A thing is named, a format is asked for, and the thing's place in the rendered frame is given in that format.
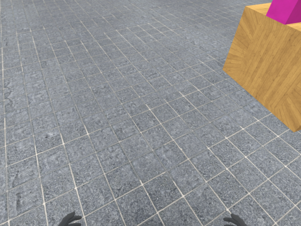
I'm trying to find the pedestal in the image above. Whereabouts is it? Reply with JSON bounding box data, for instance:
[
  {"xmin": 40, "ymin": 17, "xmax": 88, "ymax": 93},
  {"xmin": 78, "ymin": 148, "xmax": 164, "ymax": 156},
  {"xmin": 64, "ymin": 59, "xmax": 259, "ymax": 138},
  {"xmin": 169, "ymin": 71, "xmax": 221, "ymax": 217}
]
[{"xmin": 223, "ymin": 3, "xmax": 301, "ymax": 132}]

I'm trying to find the carton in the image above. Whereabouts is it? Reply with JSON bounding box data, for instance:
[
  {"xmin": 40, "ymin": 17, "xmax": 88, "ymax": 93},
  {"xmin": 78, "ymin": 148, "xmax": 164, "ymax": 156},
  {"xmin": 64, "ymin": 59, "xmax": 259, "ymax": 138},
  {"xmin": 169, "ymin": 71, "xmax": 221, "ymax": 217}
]
[{"xmin": 266, "ymin": 0, "xmax": 301, "ymax": 25}]

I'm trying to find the right robot hand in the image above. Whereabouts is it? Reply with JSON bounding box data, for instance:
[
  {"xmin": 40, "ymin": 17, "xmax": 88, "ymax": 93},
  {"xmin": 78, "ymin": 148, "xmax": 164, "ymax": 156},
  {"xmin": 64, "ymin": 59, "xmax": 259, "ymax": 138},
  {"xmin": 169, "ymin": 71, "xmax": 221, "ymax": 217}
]
[{"xmin": 223, "ymin": 213, "xmax": 247, "ymax": 226}]

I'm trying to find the left robot hand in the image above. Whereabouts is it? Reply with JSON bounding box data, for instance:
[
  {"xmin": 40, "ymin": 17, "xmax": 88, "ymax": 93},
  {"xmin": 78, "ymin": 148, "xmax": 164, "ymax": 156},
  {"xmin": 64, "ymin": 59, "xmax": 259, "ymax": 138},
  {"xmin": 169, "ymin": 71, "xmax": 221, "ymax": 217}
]
[{"xmin": 58, "ymin": 212, "xmax": 82, "ymax": 226}]

